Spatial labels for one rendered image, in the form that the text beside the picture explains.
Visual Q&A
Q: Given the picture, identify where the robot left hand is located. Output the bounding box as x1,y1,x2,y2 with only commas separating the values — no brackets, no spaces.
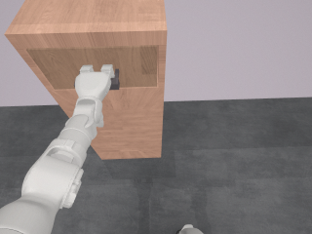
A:
75,64,115,128

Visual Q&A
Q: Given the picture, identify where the robot right shin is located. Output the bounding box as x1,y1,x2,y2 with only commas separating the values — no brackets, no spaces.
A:
181,224,193,230

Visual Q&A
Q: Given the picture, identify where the left robot forearm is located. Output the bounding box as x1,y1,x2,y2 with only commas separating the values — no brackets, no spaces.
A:
21,96,103,196

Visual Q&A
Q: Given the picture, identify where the drawer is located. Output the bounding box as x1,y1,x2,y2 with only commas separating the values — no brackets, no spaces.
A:
26,45,157,90

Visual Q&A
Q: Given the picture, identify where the handle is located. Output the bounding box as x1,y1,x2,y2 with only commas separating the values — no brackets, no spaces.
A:
73,68,120,91

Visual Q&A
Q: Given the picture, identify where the robot left upper arm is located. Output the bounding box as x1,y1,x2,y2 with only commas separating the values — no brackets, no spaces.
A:
0,155,84,234

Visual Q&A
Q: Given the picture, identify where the cabinet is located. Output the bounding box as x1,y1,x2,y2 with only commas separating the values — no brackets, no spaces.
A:
4,0,168,160

